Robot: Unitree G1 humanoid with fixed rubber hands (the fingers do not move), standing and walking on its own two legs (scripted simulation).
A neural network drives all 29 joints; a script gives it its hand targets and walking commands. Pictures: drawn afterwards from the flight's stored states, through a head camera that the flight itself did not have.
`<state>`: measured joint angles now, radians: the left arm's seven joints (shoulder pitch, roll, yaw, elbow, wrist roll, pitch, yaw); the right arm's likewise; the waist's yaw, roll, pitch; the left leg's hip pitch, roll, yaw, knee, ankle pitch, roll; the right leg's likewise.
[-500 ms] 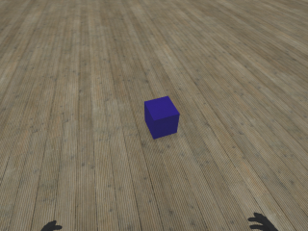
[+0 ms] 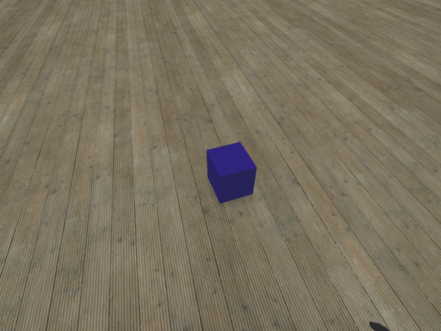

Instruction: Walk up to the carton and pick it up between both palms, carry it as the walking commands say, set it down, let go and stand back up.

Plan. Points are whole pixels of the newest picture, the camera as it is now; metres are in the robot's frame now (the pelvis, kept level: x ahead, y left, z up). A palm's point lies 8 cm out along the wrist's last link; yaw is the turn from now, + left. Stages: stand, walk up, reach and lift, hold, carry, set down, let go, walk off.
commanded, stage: stand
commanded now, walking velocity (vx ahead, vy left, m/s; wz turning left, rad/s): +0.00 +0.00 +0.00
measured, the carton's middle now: (230, 172) +1.12 -0.08 -0.66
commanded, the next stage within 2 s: walk up in 0.88 s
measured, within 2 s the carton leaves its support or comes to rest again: neither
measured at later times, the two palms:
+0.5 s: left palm out of the picture +0.10 +0.31 -0.10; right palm out of the picture +0.10 -0.31 -0.10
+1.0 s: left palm out of the picture +0.11 +0.31 -0.10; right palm out of the picture +0.11 -0.31 -0.10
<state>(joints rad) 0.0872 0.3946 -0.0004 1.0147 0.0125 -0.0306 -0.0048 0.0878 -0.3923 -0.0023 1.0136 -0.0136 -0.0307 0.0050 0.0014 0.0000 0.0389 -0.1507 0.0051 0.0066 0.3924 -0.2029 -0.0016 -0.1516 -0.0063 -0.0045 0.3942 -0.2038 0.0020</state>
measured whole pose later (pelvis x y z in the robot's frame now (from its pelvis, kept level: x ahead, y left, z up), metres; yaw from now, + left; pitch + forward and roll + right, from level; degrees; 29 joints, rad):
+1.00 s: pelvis +0.01 +0.00 +0.00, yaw +0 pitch -2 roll +0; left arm 0.08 0.40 0.00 1.06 0.01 -0.02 0.00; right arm 0.08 -0.40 -0.01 1.06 -0.01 -0.02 0.00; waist 0.00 0.00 0.04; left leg -0.12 0.00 0.00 0.33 -0.18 0.00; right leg -0.11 -0.01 -0.01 0.33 -0.18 0.00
